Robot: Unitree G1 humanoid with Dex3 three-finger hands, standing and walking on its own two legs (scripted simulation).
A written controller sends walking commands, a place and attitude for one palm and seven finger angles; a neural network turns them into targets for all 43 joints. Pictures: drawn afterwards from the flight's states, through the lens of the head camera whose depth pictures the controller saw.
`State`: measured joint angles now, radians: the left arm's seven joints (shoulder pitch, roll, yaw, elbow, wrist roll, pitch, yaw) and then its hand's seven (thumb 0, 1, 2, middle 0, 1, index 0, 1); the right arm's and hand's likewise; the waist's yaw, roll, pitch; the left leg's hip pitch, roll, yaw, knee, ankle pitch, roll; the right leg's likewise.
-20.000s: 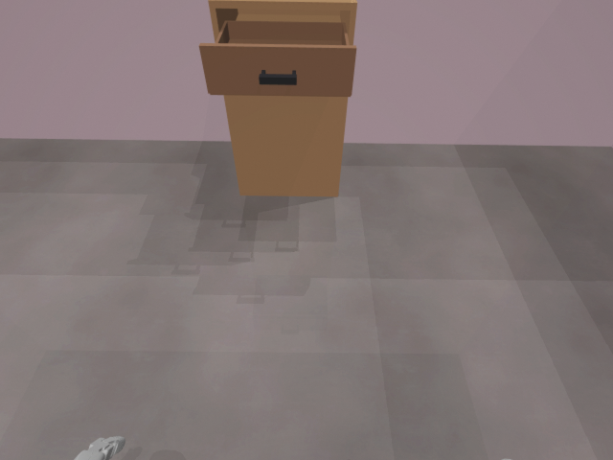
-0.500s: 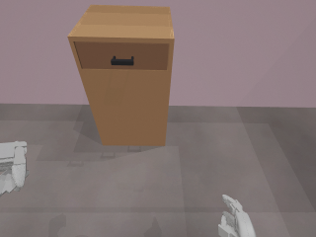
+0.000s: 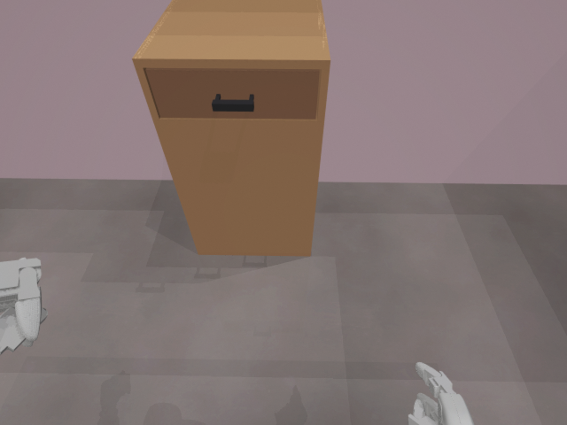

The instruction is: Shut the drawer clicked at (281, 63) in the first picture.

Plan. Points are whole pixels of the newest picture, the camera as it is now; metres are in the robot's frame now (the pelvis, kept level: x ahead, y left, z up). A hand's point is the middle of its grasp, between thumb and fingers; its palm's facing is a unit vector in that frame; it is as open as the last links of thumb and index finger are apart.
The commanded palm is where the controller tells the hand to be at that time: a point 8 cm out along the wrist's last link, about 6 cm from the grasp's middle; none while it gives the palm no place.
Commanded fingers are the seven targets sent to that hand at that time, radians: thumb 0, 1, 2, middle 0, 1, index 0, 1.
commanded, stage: stop stepping back and stand still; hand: left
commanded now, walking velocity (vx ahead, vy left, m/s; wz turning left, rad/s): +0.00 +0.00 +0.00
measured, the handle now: (234, 101) +0.86 +0.16 -0.01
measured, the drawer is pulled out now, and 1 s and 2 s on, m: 0.00 0.00 0.00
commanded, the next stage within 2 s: let the arm hang, fingers relaxed in 0.26 s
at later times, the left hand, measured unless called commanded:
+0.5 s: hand (87, 382) +0.18 +0.27 -0.02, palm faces +0.09 -0.89 -0.45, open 3.1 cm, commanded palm none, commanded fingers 0.00 0.90 0.90 -1.08 -1.25 -1.08 -1.25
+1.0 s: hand out of the picture -0.07 +0.23 -0.16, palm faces +0.03 -0.96 -0.27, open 6.0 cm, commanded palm none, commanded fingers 0.00 0.90 0.90 -0.20 -0.30 -0.20 -0.30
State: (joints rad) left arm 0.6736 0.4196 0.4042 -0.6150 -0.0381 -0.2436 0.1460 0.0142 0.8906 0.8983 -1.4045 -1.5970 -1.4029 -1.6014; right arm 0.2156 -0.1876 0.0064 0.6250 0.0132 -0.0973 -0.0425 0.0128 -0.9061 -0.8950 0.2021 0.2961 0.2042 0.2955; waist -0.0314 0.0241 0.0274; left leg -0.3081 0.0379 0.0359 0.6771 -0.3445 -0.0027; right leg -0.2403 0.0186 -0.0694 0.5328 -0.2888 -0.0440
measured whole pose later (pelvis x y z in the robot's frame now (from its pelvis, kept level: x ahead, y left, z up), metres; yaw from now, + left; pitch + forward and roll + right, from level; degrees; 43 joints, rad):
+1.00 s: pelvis -0.03 +0.02 +0.01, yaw +1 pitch -1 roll -1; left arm 0.33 0.22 0.02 1.11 0.01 0.02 0.02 0.01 0.91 0.90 -0.45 -0.58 -0.44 -0.59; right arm 0.32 -0.18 -0.01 1.07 -0.02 0.03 -0.02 0.01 -0.91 -0.89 0.20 0.30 0.20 0.29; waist 0.00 0.03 0.06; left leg -0.26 -0.01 0.03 0.46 -0.19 0.03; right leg -0.23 -0.02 -0.08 0.44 -0.20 -0.01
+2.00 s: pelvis +0.00 +0.00 +0.01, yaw +1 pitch -2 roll +0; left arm 0.23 0.16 0.01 1.15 0.01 -0.01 0.03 0.01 0.91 0.90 -0.20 -0.30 -0.20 -0.30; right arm 0.24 -0.17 -0.01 1.13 -0.01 0.01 -0.04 0.00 -0.91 -0.90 0.20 0.30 0.20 0.29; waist -0.01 0.03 0.06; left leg -0.16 0.02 0.03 0.39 -0.20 -0.01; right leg -0.14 0.01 -0.08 0.38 -0.22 -0.04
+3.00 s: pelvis +0.01 -0.01 +0.01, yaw +0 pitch -2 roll +0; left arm 0.21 0.19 0.02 1.14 0.01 -0.02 0.02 0.01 0.91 0.90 -0.20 -0.30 -0.20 -0.30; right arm 0.23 -0.20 -0.01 1.14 -0.01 0.00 -0.04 0.00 -0.91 -0.89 0.20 0.30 0.20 0.29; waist -0.01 0.02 0.05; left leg -0.13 0.03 0.03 0.36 -0.20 -0.02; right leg -0.11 0.02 -0.07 0.35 -0.21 -0.04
